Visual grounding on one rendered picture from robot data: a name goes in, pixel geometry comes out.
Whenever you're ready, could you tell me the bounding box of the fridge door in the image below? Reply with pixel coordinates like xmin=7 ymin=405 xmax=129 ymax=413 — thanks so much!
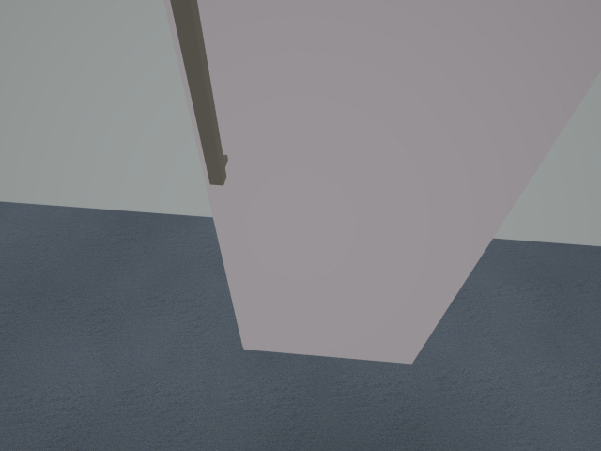
xmin=165 ymin=0 xmax=601 ymax=364

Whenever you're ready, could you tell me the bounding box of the handle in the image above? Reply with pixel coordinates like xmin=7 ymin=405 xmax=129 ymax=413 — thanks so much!
xmin=170 ymin=0 xmax=228 ymax=185

